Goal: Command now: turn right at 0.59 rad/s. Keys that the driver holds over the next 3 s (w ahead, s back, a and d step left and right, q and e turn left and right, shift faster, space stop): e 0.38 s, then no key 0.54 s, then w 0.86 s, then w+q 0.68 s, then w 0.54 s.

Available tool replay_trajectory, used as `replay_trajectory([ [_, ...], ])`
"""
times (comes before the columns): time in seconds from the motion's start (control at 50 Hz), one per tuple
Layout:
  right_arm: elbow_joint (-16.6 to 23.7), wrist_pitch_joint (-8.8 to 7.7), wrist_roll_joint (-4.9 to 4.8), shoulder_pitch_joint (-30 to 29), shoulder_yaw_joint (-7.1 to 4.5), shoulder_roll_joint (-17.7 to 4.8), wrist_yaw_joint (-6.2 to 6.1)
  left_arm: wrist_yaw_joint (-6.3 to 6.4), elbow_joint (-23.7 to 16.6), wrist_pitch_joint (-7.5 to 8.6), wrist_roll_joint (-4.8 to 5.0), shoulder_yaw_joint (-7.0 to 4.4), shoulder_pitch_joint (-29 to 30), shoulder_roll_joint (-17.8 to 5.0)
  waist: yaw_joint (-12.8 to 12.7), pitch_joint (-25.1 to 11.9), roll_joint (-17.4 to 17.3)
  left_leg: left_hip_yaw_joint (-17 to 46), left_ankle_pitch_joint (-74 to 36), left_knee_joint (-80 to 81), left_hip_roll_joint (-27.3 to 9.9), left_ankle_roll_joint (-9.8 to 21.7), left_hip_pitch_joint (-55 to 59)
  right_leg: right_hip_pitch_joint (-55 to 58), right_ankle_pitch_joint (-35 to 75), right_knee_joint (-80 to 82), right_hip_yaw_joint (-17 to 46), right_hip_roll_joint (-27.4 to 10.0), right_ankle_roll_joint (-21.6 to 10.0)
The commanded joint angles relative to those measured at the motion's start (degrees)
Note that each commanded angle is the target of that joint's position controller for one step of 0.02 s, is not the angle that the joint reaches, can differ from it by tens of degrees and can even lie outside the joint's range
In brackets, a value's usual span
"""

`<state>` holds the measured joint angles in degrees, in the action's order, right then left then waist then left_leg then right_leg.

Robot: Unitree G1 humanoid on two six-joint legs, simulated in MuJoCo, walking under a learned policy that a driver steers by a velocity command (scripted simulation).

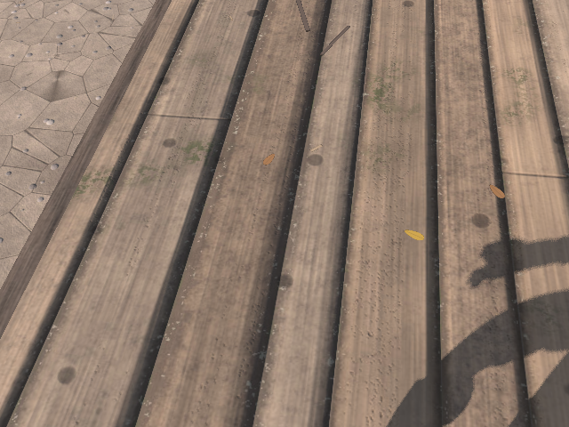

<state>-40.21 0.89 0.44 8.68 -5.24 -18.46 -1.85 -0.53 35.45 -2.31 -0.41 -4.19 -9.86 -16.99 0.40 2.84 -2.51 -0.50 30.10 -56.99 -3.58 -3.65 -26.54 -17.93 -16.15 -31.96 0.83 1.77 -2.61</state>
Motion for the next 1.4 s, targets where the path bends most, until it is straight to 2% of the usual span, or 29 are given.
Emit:
replay_trajectory([
  [0.02,4.9,-0.61,0.22,-3.0,-1.78,-6.3,-1.07,1.11,-3.7,1.7,1.14,-2.58,1.5,-9.6,-1.0,-6.8,9.3,5.0,-3.6,-8.6,0.5,-0.4,-13.3,12.7,24.5,12.0,18.5,-15.3,-10.8],
  [0.16,4.7,-1.29,-0.11,-3.0,-0.66,-3.0,-0.18,2.55,-3.3,0.72,0.99,-2.54,1.0,-10.3,-1.1,-8.0,10.3,4.8,-11.1,5.8,3.9,-1.8,-5.7,10.1,19.4,11.0,19.1,-11.4,-10.3],
  [0.28,5.3,-2.36,-0.88,-3.1,-0.9,-4.0,1.03,1.7,-3.6,0.07,1.22,-2.94,2.1,-11.2,-1.7,-7.2,12.0,5.6,-8.6,18.1,6.1,-0.5,2.4,7.3,17.3,9.4,27.3,-11.0,-10.4],
  [0.34,4.3,-3.15,-0.92,0.8,-1.25,-3.9,1.6,1.85,-4.0,-0.39,2.22,-2.72,4.4,-10.5,1.1,-7.9,11.6,4.7,-17.5,33.2,6.2,1.3,11.1,6.4,18.0,5.9,28.8,-8.2,-7.4],
  [0.36,4.0,-3.23,-0.43,2.1,-1.82,-5.7,1.42,2.09,-4.1,-0.39,2.23,-2.32,3.4,-9.1,1.1,-8.8,9.3,7.1,-23.6,36.6,1.8,2.9,17.4,2.6,11.3,3.0,27.0,-5.8,-4.6],
  [0.38,4.8,-2.83,0.52,2.2,-2.41,-9.3,0.97,1.97,-3.8,-0.28,1.28,-1.44,-0.2,-5.6,-1.3,-10.7,-3.2,17.8,-32.5,38.0,-10.4,7.6,23.8,-4.1,-7.0,-9.3,18.6,0.5,-0.9],
  [0.4,4.4,-2.62,2.32,1.7,-2.68,-11.2,1.36,2.18,-5.1,0.29,1.78,-2.45,0.7,-8.4,-1.7,-6.8,-15.0,30.5,-39.9,39.7,-18.4,17.6,20.3,-14.3,-22.2,-20.0,9.5,6.9,2.3],
  [0.42,5.6,-2.89,1.76,-0.1,-1.78,-7.9,1.33,2.4,-3.5,0.59,0.8,-3.74,-1.1,-12.4,-1.6,-6.5,-8.8,28.9,-38.5,39.6,-19.3,20.1,18.7,-14.6,-20.6,-30.9,10.6,3.0,4.4],
  [0.46,6.3,-2.78,0.49,-3.9,-0.64,-4.6,0.97,2.62,-0.6,-0.28,1.24,-3.95,-2.7,-10.9,-2.8,-5.0,-3.9,18.8,-33.7,38.2,-12.2,15.9,17.3,-14.2,-14.2,-36.7,9.8,2.5,6.5],
  [0.48,6.0,-2.68,-0.27,-4.2,-0.36,-4.2,0.82,2.68,-0.4,-0.7,1.1,-3.57,-2.6,-9.6,-2.2,-4.2,-4.1,17.1,-34.7,37.9,-11.3,15.7,17.8,-15.3,-11.7,-38.0,9.8,2.6,7.4],
  [0.6,4.3,-1.39,-0.07,-1.9,-0.14,-5.0,0.57,1.89,-1.9,-0.35,0.88,-0.57,1.8,-3.0,0.7,-6.9,-8.4,9.9,-38.4,36.5,-8.4,16.0,20.3,-4.9,-10.9,-14.7,2.7,-1.0,8.6],
  [0.68,3.0,-0.7,-1.49,-0.5,0.07,-6.0,1.02,1.21,0.5,-0.02,1.02,-0.78,-2.2,-3.9,-0.7,-6.5,-7.9,10.1,-37.7,33.7,-8.3,14.6,17.2,6.9,3.4,8.3,-1.5,0.0,6.0],
  [0.7,1.8,-1.13,-1.67,2.2,0.55,-4.8,1.15,1.2,0.6,0.06,0.57,-0.82,-2.6,-4.9,-0.7,-6.2,-6.0,9.5,-34.7,33.2,-7.3,11.7,14.5,11.8,9.5,13.9,0.5,-0.9,4.3],
  [0.72,1.6,-1.88,-0.34,3.8,1.24,-3.4,1.51,1.61,0.1,0.11,0.16,-1.17,-3.4,-8.0,0.5,-8.4,0.1,6.9,-27.8,29.7,-4.8,7.3,10.3,18.3,20.4,12.6,7.8,-7.2,2.0],
  [0.74,2.2,-2.67,1.16,5.3,2.28,0.0,1.83,1.83,0.2,0.04,-0.63,-1.33,-0.3,-10.1,4.2,-8.4,12.2,1.0,-15.2,29.2,0.5,2.9,9.4,14.1,22.1,9.5,12.8,-12.4,-3.0],
  [0.78,2.0,-2.62,1.42,0.0,2.05,-2.5,1.55,0.95,-0.2,0.87,-1.12,0.38,2.2,-3.4,1.3,-6.2,9.6,1.2,-17.9,30.8,0.3,0.3,14.8,7.5,8.5,10.8,11.6,-9.8,-3.8],
  [0.92,-1.4,-1.93,0.47,2.2,1.92,-2.8,0.68,1.2,2.2,2.24,-0.58,0.93,-0.2,-3.6,0.5,-2.4,6.9,1.2,-22.5,31.7,-0.1,0.1,15.5,5.8,9.4,10.6,9.5,-6.7,-1.0],
  [0.96,-2.4,-1.8,0.07,2.5,1.94,-2.4,0.39,1.54,2.9,1.9,-0.26,0.57,-1.6,-4.7,-0.5,-2.9,7.5,-1.9,-14.6,28.2,2.3,0.1,13.7,6.5,-6.3,12.9,11.0,-6.7,-2.6],
  [1.0,-1.4,-2.29,-0.86,-0.1,1.79,-2.6,0.26,1.65,3.6,1.6,0.35,-0.54,-4.8,-8.4,-3.1,1.9,11.0,-3.6,-6.7,20.5,4.2,1.1,3.7,6.4,-25.4,18.9,20.0,-11.8,-7.3],
  [1.04,0.4,-3.71,-1.9,-3.2,1.44,-3.4,0.7,1.84,4.6,2.64,0.58,-0.75,-7.7,-8.8,-4.7,5.3,13.8,0.7,-0.6,11.1,1.6,3.7,-5.6,8.2,-26.0,22.6,28.9,-17.6,-11.5],
  [1.1,0.4,-5.74,-2.43,-2.5,1.31,-3.6,2.29,1.85,4.7,4.17,1.54,-0.5,-6.6,-6.9,-3.5,3.4,10.4,3.1,0.0,10.7,-1.7,6.7,-11.0,15.2,-16.8,21.9,27.1,-18.8,-11.8],
  [1.2,-5.6,-6.21,-1.56,9.6,1.18,-3.2,3.61,0.83,4.4,3.76,1.74,-0.59,-2.8,-7.0,3.1,-3.1,7.1,-4.3,-20.8,27.2,5.2,5.2,22.5,-0.7,-4.2,14.1,11.5,-10.3,-7.0],
  [1.22,-6.7,-6.0,-1.87,14.4,0.63,-4.4,3.18,0.66,4.5,4.06,1.22,0.18,-3.0,-4.7,5.4,-4.2,5.1,-1.6,-18.7,28.4,3.4,5.9,29.3,-5.3,-4.0,7.6,8.9,-8.0,-4.9],
  [1.24,-6.9,-6.01,-1.52,20.6,-0.23,-9.0,2.46,0.4,3.3,4.61,0.05,1.66,-1.9,-0.1,7.4,-6.0,-7.4,15.9,-11.5,36.7,-9.0,9.9,34.7,-12.4,-8.3,-13.0,2.1,-2.0,-0.1],
  [1.26,-6.4,-6.38,-0.65,21.8,-1.05,-13.9,3.09,0.87,0.4,5.76,1.46,0.98,-2.7,-1.9,6.1,-6.7,-16.1,41.5,4.0,46.8,-19.2,18.7,35.9,-23.5,-18.0,-27.3,2.6,2.7,1.7],
  [1.28,-5.2,-6.76,-0.7,16.7,0.0,-10.3,3.21,0.98,1.3,6.54,2.86,-0.11,-3.5,-6.0,4.2,-1.7,-8.6,42.2,12.9,48.6,-20.1,19.9,32.1,-28.1,-15.1,-34.1,6.1,-1.9,1.0],
  [1.3,-4.4,-7.0,-0.86,13.5,0.82,-7.4,3.09,0.69,1.8,6.97,3.12,-0.45,-2.8,-7.3,3.1,2.5,-6.0,35.3,10.4,48.2,-17.5,17.9,29.5,-30.2,-8.6,-34.8,5.5,-4.4,-0.1],
  [1.34,-3.7,-7.01,-0.16,10.5,1.49,-5.9,3.15,0.5,3.2,7.23,1.74,-0.53,-2.4,-6.0,1.8,3.1,-2.4,24.1,-4.7,48.4,-12.3,14.9,27.4,-28.5,0.4,-31.6,4.3,-7.3,-0.3],
  [1.4,-4.2,-6.81,-0.34,12.3,2.06,-4.7,2.87,-0.31,3.8,6.86,1.02,-0.31,-2.2,-4.0,1.6,0.9,-2.6,13.8,-24.9,48.8,-8.4,13.7,26.8,-25.6,7.9,-28.3,1.6,-7.9,1.2],
])
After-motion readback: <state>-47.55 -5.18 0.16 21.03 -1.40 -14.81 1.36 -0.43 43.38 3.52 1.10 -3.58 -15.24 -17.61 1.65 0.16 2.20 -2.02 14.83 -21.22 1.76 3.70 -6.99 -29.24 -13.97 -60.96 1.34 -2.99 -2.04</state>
